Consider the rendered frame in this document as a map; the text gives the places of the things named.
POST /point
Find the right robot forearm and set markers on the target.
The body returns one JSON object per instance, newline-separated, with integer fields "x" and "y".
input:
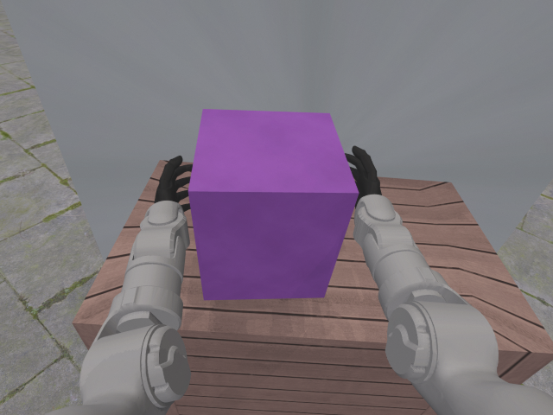
{"x": 394, "y": 260}

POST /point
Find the right robot hand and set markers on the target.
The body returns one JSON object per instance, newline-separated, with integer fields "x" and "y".
{"x": 365, "y": 174}

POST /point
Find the robot right upper arm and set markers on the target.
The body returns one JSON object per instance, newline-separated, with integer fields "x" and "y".
{"x": 449, "y": 354}

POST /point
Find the carton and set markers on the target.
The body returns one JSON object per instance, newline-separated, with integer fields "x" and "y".
{"x": 271, "y": 197}

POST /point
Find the left robot forearm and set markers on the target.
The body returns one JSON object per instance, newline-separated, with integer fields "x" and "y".
{"x": 154, "y": 274}

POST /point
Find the pedestal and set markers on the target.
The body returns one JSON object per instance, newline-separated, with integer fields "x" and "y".
{"x": 326, "y": 355}

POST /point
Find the robot left upper arm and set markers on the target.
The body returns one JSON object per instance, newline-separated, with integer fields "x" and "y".
{"x": 137, "y": 372}

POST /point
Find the left robot hand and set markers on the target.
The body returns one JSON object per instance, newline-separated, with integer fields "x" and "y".
{"x": 168, "y": 185}

